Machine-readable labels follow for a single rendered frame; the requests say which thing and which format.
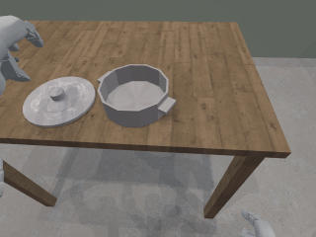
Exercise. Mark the robot right hand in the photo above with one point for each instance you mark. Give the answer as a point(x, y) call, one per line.
point(262, 227)

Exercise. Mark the knob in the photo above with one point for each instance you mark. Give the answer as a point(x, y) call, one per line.
point(57, 94)

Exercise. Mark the table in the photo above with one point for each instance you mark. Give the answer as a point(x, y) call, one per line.
point(222, 107)

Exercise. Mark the robot left hand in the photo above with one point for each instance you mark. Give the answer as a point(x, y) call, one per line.
point(13, 29)

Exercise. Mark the pot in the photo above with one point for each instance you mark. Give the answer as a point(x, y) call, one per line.
point(135, 95)

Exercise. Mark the lid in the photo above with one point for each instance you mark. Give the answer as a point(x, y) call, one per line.
point(41, 110)

